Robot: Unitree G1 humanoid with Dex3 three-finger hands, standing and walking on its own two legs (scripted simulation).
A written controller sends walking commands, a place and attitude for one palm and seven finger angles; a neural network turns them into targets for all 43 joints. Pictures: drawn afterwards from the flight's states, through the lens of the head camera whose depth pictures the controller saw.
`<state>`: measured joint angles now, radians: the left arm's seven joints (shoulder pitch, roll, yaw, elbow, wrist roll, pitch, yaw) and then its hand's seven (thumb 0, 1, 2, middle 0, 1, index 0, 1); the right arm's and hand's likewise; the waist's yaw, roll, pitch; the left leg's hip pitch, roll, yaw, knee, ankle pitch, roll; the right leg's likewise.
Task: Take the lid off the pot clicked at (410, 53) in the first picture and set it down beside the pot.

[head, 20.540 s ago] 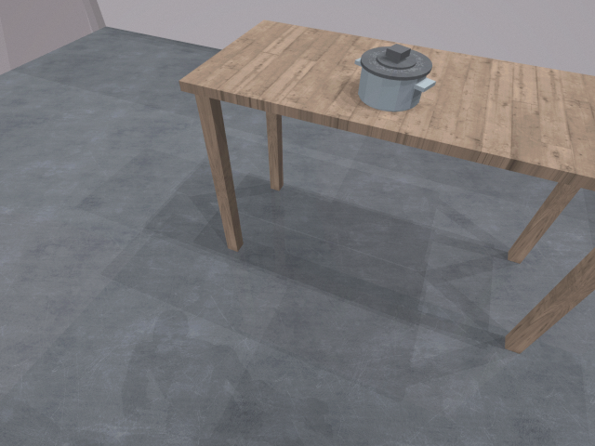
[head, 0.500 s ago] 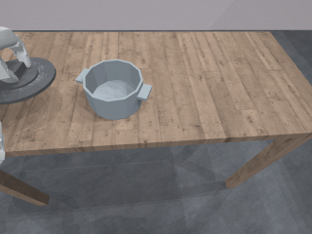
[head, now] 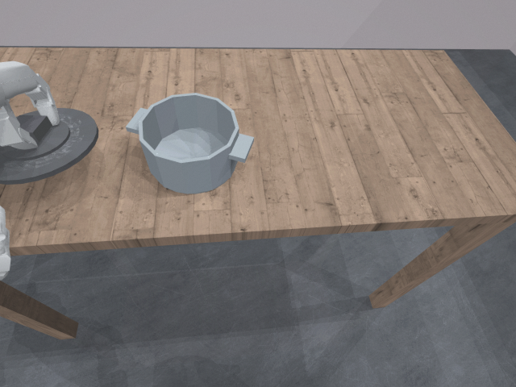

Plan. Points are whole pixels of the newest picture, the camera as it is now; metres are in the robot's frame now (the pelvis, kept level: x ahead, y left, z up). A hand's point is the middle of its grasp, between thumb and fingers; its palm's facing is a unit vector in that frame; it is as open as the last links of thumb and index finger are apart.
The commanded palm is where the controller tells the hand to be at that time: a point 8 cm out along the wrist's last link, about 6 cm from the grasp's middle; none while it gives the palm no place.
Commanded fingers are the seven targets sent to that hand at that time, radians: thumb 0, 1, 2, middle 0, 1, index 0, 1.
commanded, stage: lower the lid onto the table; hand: left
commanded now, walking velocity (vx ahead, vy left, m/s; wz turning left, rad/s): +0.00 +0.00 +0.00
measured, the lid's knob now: (29, 128) +0.49 +0.32 +0.11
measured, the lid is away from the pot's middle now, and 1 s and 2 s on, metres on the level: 0.23 0.23 0.23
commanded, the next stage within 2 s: open the fingers wide in 0.86 s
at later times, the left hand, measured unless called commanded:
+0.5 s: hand (39, 138) +0.47 +0.30 +0.11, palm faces -0.50 -0.14 -0.85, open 7.8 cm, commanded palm +0.53 +0.30 +0.17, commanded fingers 0.00 0.62 0.97 -0.90 -1.09 -0.84 -1.07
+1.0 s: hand (39, 152) +0.47 +0.31 +0.08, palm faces -0.49 -0.15 -0.86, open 7.8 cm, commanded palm +0.49 +0.30 +0.14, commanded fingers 0.00 0.59 0.90 -0.85 -1.09 -0.80 -1.07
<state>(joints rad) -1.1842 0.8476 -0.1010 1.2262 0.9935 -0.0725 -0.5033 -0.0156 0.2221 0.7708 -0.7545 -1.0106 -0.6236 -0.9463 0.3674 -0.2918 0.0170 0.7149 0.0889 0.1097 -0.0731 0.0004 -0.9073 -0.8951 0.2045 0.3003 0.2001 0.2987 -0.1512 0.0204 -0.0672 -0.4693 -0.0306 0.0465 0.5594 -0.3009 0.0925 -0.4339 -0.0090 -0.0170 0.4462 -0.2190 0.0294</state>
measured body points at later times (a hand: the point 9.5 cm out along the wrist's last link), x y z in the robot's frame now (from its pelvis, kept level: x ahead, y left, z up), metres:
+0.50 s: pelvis +0.00 +0.00 -0.01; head +0.08 +0.02 +0.44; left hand +0.50 +0.30 +0.16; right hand -0.03 -0.29 -0.11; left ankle -0.02 +0.05 -0.73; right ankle -0.01 -0.15 -0.73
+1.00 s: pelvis -0.01 -0.01 -0.02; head +0.09 +0.02 +0.42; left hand +0.49 +0.31 +0.13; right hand -0.03 -0.29 -0.12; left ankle -0.02 +0.05 -0.73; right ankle -0.01 -0.15 -0.73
